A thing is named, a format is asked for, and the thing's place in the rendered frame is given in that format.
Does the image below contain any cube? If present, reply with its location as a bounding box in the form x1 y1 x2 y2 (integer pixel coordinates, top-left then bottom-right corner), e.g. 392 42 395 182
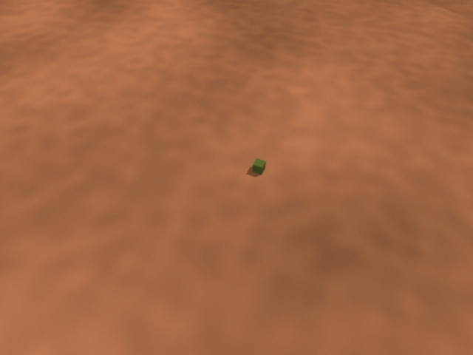
253 158 266 175

